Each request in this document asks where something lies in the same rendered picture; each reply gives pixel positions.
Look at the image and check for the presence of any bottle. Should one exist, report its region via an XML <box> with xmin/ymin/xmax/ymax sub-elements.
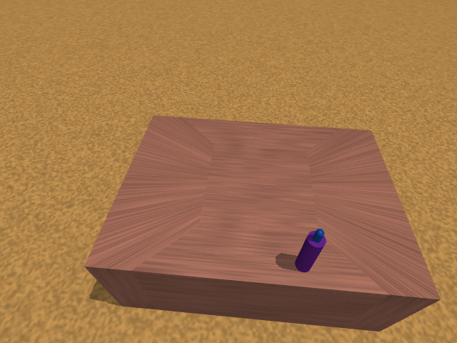
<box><xmin>295</xmin><ymin>229</ymin><xmax>326</xmax><ymax>272</ymax></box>

